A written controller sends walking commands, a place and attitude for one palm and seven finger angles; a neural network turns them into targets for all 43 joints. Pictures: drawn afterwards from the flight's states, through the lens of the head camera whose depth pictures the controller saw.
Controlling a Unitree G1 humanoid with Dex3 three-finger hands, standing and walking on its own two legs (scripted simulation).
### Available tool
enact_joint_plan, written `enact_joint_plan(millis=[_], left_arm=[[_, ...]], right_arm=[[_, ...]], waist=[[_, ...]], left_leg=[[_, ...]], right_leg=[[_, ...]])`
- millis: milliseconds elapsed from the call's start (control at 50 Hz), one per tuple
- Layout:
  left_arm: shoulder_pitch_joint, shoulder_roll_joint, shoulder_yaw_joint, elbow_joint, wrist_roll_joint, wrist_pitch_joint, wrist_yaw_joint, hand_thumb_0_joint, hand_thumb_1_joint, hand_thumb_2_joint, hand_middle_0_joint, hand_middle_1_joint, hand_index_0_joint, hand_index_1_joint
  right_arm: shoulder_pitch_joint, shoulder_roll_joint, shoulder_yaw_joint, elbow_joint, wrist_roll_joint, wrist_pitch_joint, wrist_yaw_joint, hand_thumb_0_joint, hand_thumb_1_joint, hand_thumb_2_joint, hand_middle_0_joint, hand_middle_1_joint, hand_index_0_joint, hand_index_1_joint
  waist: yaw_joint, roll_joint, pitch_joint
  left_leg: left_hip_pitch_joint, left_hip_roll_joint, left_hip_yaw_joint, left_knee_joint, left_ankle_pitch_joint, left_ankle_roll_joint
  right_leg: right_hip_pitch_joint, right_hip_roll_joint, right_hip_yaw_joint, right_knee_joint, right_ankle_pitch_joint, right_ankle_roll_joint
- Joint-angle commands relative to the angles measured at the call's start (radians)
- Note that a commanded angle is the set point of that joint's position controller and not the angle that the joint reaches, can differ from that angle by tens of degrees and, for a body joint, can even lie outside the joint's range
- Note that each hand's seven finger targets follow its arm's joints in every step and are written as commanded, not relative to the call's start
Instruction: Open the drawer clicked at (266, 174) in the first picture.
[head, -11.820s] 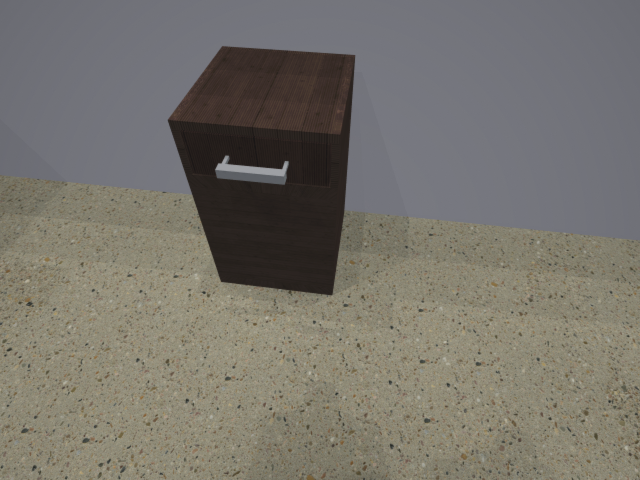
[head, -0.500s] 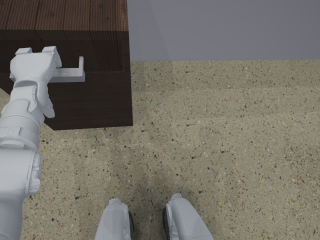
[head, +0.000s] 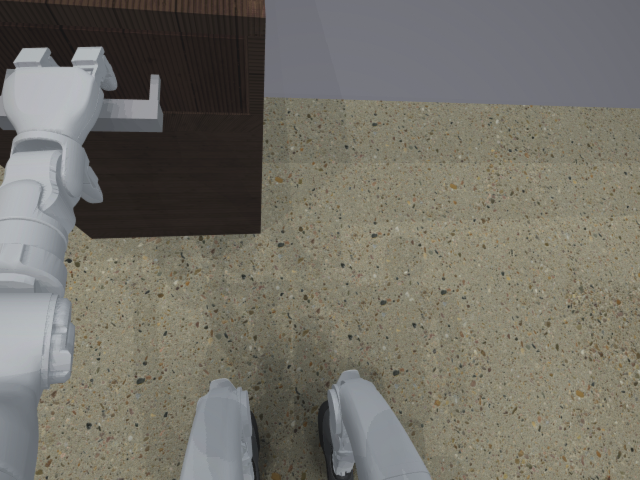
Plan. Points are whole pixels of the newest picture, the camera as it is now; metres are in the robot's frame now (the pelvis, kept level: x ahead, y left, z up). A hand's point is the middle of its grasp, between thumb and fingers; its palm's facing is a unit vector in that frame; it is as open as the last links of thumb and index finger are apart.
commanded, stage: lower the fingers behind the handle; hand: left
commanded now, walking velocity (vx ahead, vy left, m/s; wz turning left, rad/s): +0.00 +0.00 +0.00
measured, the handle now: (83, 98) +0.58 +0.25 -0.02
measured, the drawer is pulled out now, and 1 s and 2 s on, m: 0.00 0.00 0.01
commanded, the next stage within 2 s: close the thumb around the handle in 0.74 s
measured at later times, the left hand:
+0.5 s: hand (84, 141) +0.54 +0.26 -0.04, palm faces -0.05 -0.01 -1.00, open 13.8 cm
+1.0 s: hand (84, 143) +0.53 +0.25 -0.04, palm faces -0.07 -0.03 -1.00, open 13.2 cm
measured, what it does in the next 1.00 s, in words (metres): stands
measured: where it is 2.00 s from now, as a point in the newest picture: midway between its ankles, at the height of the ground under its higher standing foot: (292, 467)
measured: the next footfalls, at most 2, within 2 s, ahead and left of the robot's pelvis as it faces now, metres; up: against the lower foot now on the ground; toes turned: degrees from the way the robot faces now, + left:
none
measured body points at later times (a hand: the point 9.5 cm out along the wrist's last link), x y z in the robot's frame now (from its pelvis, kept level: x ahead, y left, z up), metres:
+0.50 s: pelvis -0.01 +0.00 -0.03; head +0.19 +0.03 +0.37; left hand +0.53 +0.25 +0.01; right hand -0.02 -0.27 -0.14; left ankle +0.03 +0.08 -0.60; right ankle +0.03 -0.13 -0.60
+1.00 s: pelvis -0.01 +0.00 -0.02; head +0.19 +0.03 +0.38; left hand +0.53 +0.25 +0.01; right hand -0.01 -0.27 -0.13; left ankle +0.03 +0.08 -0.60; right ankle +0.03 -0.13 -0.60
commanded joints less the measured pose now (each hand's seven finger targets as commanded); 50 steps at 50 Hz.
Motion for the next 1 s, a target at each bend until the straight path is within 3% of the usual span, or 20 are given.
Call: enact_joint_plan(millis=[0,100,140,180,200,220,240,260,280,320,400,440,500,560,660,740,800,820,880,980], left_arm=[[-0.371,0.229,0.028,-0.094,0.004,0.069,0.034,0.0,-0.5,0.3,-0.3,-1.2,-0.3,-1.2],[-0.373,0.239,0.003,-0.033,0.004,0.086,-0.023,0.0,-0.5,0.3,-0.3,-1.2,-0.3,-1.2],[-0.41,0.254,0.009,-0.085,-0.002,0.057,-0.045,0.0,-0.5,0.3,-0.3,-1.2,-0.3,-1.2],[-0.453,0.258,0.015,-0.176,-0.011,0.0,-0.063,0.0,-0.5,0.3,-0.3,-1.2,-0.3,-1.2],[-0.418,0.262,0.03,-0.197,-0.016,-0.025,-0.068,0.0,-0.5,0.3,-0.3,-1.2,-0.3,-1.2],[-0.403,0.257,0.029,-0.187,-0.018,-0.036,-0.068,0.0,-0.5,0.3,-0.3,-1.2,-0.3,-1.2],[-0.364,0.236,0.019,-0.151,-0.021,-0.037,-0.071,0.0,-0.5,0.3,-0.3,-1.2,-0.3,-1.2],[-0.358,0.214,0.01,-0.127,-0.024,-0.04,-0.073,0.0,-0.5,0.3,-0.3,-1.2,-0.3,-1.2],[-0.359,0.224,0.016,-0.137,-0.021,-0.048,-0.068,0.0,-0.5,0.3,-0.3,-1.2,-0.3,-1.2],[-0.356,0.26,0.044,-0.148,-0.012,-0.053,-0.047,0.0,-0.5,0.3,-0.3,-1.2,-0.3,-1.2],[-0.39,0.234,0.031,-0.178,-0.01,-0.027,-0.009,0.0,-0.5,0.3,-0.3,-1.2,-0.3,-1.2],[-0.404,0.236,0.03,-0.156,-0.017,0.001,-0.002,0.0,-0.5,0.3,-0.3,-1.2,-0.3,-1.2],[-0.437,0.289,0.043,-0.14,-0.016,0.038,-0.012,0.0,-0.5,0.3,-0.3,-1.2,-0.3,-1.2],[-0.442,0.287,0.033,-0.149,-0.017,0.054,-0.038,0.0,-0.5,0.3,-0.3,-1.2,-0.3,-1.2],[-0.392,0.264,0.023,-0.18,-0.031,0.024,-0.084,0.0,-0.5,0.3,-0.3,-1.2,-0.3,-1.2],[-0.36,0.277,0.032,-0.175,-0.036,-0.013,-0.09,0.0,-0.5,0.3,-0.3,-1.2,-0.3,-1.2],[-0.323,0.312,0.074,-0.202,-0.035,-0.046,-0.075,0.0,-0.5,0.3,-0.3,-1.2,-0.3,-1.2],[-0.311,0.285,0.059,-0.2,-0.038,-0.051,-0.07,0.0,-0.5,0.3,-0.3,-1.2,-0.3,-1.2],[-0.33,0.267,0.052,-0.188,-0.035,-0.059,-0.043,0.0,-0.332,0.372,-0.312,-1.218,-0.312,-1.218],[-0.355,0.285,0.068,-0.175,-0.027,-0.032,-0.005,0.0,-0.052,0.492,-0.332,-1.248,-0.332,-1.248]], right_arm=[[0.234,-0.215,-0.064,-0.028,-0.002,0.009,-0.009,0.0,-0.9,-0.9,0.2,0.3,0.2,0.3],[0.24,-0.218,-0.051,-0.044,0.009,0.023,-0.016,0.0,-0.9,-0.9,0.2,0.3,0.2,0.3],[0.237,-0.217,-0.051,-0.052,0.008,0.015,-0.023,0.0,-0.9,-0.9,0.2,0.3,0.2,0.3],[0.235,-0.212,-0.057,-0.055,0.004,0.005,-0.028,0.0,-0.9,-0.9,0.2,0.3,0.2,0.3],[0.231,-0.209,-0.06,-0.058,0.003,-0.001,-0.028,0.0,-0.9,-0.9,0.2,0.3,0.2,0.3],[0.229,-0.208,-0.062,-0.052,0.002,-0.003,-0.029,0.0,-0.9,-0.9,0.2,0.3,0.2,0.3],[0.229,-0.207,-0.06,-0.051,0.002,-0.004,-0.029,0.0,-0.9,-0.9,0.2,0.3,0.2,0.3],[0.233,-0.204,-0.062,-0.044,0.002,-0.006,-0.028,0.0,-0.9,-0.9,0.2,0.3,0.2,0.3],[0.233,-0.209,-0.058,-0.047,0.001,-0.004,-0.027,0.0,-0.9,-0.9,0.2,0.3,0.2,0.3],[0.229,-0.214,-0.059,-0.053,-0.001,-0.002,-0.027,0.0,-0.9,-0.9,0.2,0.3,0.2,0.3],[0.238,-0.216,-0.067,-0.048,-0.002,0.002,-0.017,0.0,-0.9,-0.9,0.2,0.3,0.2,0.3],[0.241,-0.218,-0.067,-0.045,0.002,0.002,-0.014,0.0,-0.9,-0.9,0.2,0.3,0.2,0.3],[0.248,-0.224,-0.058,-0.044,0.011,0.004,-0.018,0.0,-0.9,-0.9,0.2,0.3,0.2,0.3],[0.246,-0.221,-0.055,-0.047,0.015,0.002,-0.02,0.0,-0.9,-0.9,0.2,0.3,0.2,0.3],[0.236,-0.209,-0.053,-0.056,0.017,-0.003,-0.027,0.0,-0.9,-0.9,0.2,0.3,0.2,0.3],[0.229,-0.206,-0.049,-0.056,0.017,-0.007,-0.032,0.0,-0.9,-0.9,0.2,0.3,0.2,0.3],[0.226,-0.207,-0.051,-0.06,0.013,-0.008,-0.033,0.0,-0.9,-0.9,0.2,0.3,0.2,0.3],[0.222,-0.204,-0.053,-0.062,0.012,-0.008,-0.031,0.0,-0.9,-0.9,0.2,0.3,0.2,0.3],[0.223,-0.208,-0.057,-0.052,0.008,-0.008,-0.027,0.0,-0.9,-0.9,0.2,0.3,0.2,0.3],[0.234,-0.216,-0.061,-0.048,0.006,0.0,-0.019,0.0,-0.9,-0.9,0.2,0.3,0.2,0.3]], waist=[[-0.016,0.185,-0.548],[-0.04,0.101,-0.478],[-0.044,0.115,-0.49],[-0.041,0.176,-0.564],[-0.022,0.197,-0.595],[-0.03,0.187,-0.593],[-0.025,0.18,-0.557],[-0.039,0.159,-0.518],[-0.029,0.169,-0.506],[-0.019,0.167,-0.526],[-0.014,0.207,-0.577],[-0.026,0.181,-0.563],[-0.031,0.162,-0.575],[-0.027,0.178,-0.601],[-0.022,0.158,-0.596],[-0.02,0.143,-0.53],[0.004,0.152,-0.561],[0.003,0.156,-0.557],[-0.011,0.157,-0.523],[-0.01,0.154,-0.564]], left_leg=[[0.613,-0.007,-0.073,-0.126,0.499,-0.017],[0.499,-0.013,-0.057,-0.117,0.412,-0.001],[0.48,-0.012,-0.059,-0.111,0.371,0.003],[0.541,-0.007,-0.074,-0.097,0.405,-0.002],[0.561,-0.009,-0.077,-0.089,0.421,-0.004],[0.564,-0.005,-0.082,-0.083,0.418,-0.006],[0.539,-0.008,-0.079,-0.079,0.404,-0.007],[0.529,-0.002,-0.086,-0.081,0.402,-0.005],[0.502,-0.004,-0.081,-0.072,0.38,-0.006],[0.483,-0.005,-0.081,-0.059,0.371,-0.007],[0.539,-0.001,-0.103,-0.063,0.392,-0.021],[0.512,-0.003,-0.092,-0.064,0.362,-0.014],[0.479,-0.009,-0.085,-0.064,0.338,-0.007],[0.501,-0.009,-0.083,-0.07,0.35,-0.005],[0.509,-0.008,-0.077,-0.07,0.373,0.001],[0.455,-0.011,-0.061,-0.066,0.333,0.006],[0.468,-0.011,-0.06,-0.062,0.369,0.004],[0.47,-0.013,-0.057,-0.061,0.377,0.003],[0.467,-0.008,-0.062,-0.06,0.373,0.0],[0.479,-0.01,-0.067,-0.055,0.411,-0.004]], right_leg=[[0.124,0.042,-0.009,-0.116,0.278,-0.058],[0.146,0.044,-0.002,-0.115,0.259,-0.053],[0.139,0.041,0.003,-0.107,0.232,-0.052],[0.106,0.04,0.005,-0.084,0.232,-0.056],[0.104,0.041,0.007,-0.077,0.234,-0.059],[0.082,0.042,0.005,-0.07,0.226,-0.058],[0.068,0.041,0.001,-0.066,0.211,-0.059],[0.041,0.039,-0.005,-0.064,0.205,-0.057],[0.03,0.04,-0.005,-0.054,0.192,-0.058],[0.017,0.041,-0.001,-0.038,0.185,-0.061],[-0.008,0.04,-0.01,-0.025,0.184,-0.062],[0.01,0.04,-0.008,-0.036,0.18,-0.057],[0.046,0.041,-0.005,-0.041,0.178,-0.054],[0.063,0.041,-0.002,-0.048,0.186,-0.055],[0.091,0.041,0.004,-0.06,0.211,-0.053],[0.095,0.042,0.01,-0.069,0.193,-0.052],[0.106,0.041,0.011,-0.056,0.214,-0.055],[0.103,0.041,0.013,-0.058,0.221,-0.055],[0.065,0.04,0.008,-0.054,0.209,-0.055],[0.079,0.04,0.003,-0.042,0.238,-0.054]])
